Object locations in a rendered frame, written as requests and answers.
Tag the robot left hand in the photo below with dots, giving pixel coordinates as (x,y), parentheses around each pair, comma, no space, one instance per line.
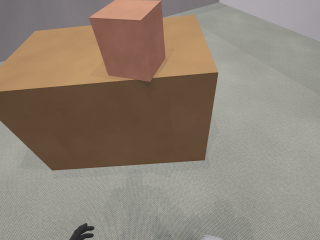
(78,233)

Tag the pedestal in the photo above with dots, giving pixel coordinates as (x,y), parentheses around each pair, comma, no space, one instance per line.
(56,96)

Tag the carton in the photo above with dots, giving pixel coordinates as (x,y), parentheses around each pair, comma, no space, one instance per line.
(130,37)

